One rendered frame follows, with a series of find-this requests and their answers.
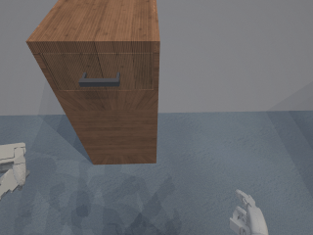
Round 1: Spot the drawer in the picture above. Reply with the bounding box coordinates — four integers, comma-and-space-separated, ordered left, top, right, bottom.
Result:
40, 52, 153, 90

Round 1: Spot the cabinet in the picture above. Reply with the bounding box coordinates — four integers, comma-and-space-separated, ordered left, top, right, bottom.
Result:
26, 0, 160, 165

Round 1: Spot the robot left hand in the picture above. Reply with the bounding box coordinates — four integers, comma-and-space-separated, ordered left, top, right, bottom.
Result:
0, 142, 30, 201

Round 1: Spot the robot right hand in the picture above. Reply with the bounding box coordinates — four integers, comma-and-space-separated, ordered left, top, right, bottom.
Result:
229, 189, 269, 235

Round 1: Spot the handle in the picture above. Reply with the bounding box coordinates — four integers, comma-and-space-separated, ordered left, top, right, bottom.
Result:
78, 71, 120, 87

